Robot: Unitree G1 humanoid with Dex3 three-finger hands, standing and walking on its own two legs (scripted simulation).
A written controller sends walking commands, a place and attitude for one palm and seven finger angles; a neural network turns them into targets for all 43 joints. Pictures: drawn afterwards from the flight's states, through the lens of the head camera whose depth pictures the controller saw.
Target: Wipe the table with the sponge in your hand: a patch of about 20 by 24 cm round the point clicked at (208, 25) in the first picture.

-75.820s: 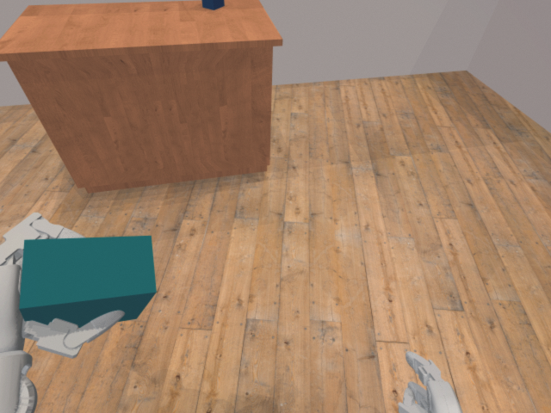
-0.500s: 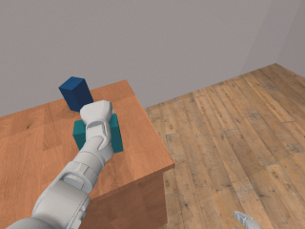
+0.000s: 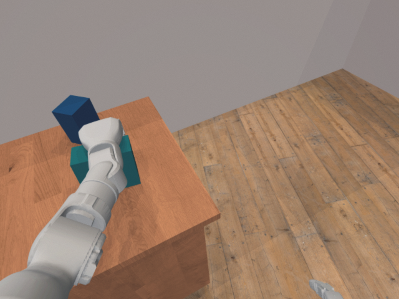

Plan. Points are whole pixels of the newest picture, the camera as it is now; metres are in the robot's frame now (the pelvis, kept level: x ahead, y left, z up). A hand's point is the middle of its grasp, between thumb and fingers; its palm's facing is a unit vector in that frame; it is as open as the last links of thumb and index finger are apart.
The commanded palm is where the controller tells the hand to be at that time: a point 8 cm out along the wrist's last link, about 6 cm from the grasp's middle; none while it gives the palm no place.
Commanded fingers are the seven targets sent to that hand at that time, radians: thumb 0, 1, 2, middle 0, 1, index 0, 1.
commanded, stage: wipe forward along the third lane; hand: left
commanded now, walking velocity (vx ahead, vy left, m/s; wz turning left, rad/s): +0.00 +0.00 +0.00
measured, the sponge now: (109, 171) +0.41 +0.23 +0.02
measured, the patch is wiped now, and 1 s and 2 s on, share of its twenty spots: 1.00 1.00 1.00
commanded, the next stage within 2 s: wipe back along the third lane in 0.22 s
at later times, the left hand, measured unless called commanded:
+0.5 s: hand (104, 143) +0.46 +0.24 +0.07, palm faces -0.06 -0.05 -1.00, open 10.1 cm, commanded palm +0.43 +0.23 +0.11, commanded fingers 0.00 0.10 1.30 -1.20 -1.60 -1.20 -1.60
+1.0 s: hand (103, 150) +0.43 +0.23 +0.07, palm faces +0.02 -0.06 -1.00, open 10.1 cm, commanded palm +0.38 +0.21 +0.11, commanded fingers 0.00 0.10 1.30 -1.20 -1.60 -1.20 -1.60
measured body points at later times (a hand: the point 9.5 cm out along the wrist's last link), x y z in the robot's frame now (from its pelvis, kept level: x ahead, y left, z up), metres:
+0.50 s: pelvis +0.02 +0.04 +0.00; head +0.04 +0.02 +0.45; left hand +0.45 +0.24 +0.13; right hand +0.11 -0.22 -0.13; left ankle +0.03 +0.15 -0.73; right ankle +0.01 -0.05 -0.73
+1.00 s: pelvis +0.04 +0.07 +0.01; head +0.03 +0.06 +0.45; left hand +0.42 +0.23 +0.13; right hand +0.25 -0.13 -0.10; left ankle +0.03 +0.15 -0.73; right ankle +0.01 -0.05 -0.73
